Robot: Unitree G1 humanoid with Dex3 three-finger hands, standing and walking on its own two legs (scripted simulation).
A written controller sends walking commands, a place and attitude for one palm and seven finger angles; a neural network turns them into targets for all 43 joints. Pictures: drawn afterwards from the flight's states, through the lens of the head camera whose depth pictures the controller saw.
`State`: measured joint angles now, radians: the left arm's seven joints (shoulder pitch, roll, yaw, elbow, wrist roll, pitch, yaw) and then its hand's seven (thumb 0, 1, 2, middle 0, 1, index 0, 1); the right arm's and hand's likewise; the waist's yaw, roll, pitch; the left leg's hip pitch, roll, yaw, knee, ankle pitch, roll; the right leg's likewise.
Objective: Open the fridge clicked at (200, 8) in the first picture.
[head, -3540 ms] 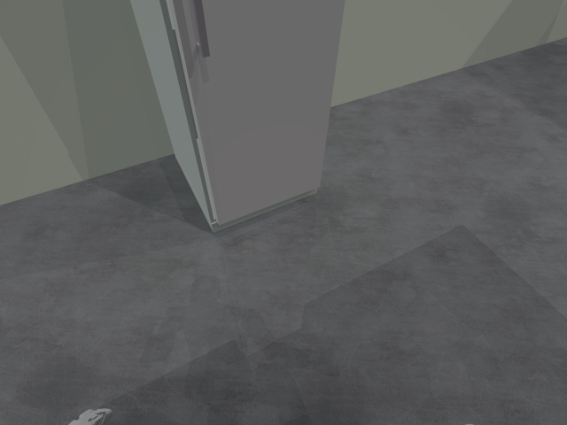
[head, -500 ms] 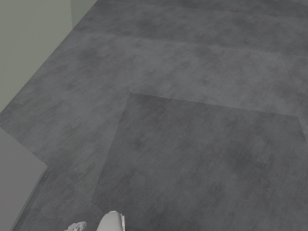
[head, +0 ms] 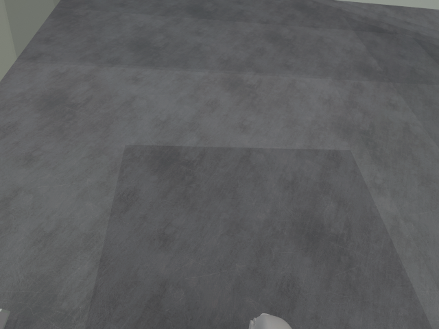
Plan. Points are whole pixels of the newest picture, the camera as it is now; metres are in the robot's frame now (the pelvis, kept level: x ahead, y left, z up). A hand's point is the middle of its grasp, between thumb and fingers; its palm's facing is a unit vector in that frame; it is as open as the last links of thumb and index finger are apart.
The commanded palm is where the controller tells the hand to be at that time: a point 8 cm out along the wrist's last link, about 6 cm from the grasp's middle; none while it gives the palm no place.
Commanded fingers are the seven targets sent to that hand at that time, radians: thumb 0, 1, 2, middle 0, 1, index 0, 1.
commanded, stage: turn to face it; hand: left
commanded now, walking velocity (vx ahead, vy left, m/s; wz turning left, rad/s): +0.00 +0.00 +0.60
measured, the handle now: out of the picture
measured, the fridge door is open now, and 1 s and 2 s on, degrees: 0 0 0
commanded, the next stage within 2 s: none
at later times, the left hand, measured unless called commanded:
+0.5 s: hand out of the picture +0.09 +0.22 -0.20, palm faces +0.24 -0.95 -0.20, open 7.3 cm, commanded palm none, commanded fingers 0.00 0.90 0.90 -0.20 -0.30 -0.20 -0.30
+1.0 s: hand out of the picture -0.01 +0.18 -0.16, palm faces +0.52 -0.81 -0.28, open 7.4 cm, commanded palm none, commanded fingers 0.00 0.90 0.90 -0.20 -0.30 -0.20 -0.30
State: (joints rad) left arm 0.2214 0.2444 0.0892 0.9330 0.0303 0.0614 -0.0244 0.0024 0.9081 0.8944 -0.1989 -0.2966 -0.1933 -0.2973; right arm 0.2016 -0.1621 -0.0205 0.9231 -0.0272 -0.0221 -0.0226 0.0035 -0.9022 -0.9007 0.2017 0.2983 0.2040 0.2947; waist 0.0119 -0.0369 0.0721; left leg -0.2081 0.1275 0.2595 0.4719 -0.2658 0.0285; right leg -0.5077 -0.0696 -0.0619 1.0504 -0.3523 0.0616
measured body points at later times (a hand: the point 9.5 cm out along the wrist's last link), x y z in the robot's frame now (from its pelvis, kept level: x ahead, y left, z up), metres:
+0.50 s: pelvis +0.03 +0.01 -0.03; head +0.06 +0.04 +0.41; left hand +0.08 +0.27 -0.19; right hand +0.12 -0.23 -0.17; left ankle +0.05 +0.11 -0.75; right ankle +0.03 -0.15 -0.73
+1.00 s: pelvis +0.03 -0.03 -0.01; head +0.06 -0.03 +0.44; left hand -0.04 +0.23 -0.14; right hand +0.25 -0.22 -0.15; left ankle -0.01 +0.08 -0.68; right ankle +0.09 -0.14 -0.74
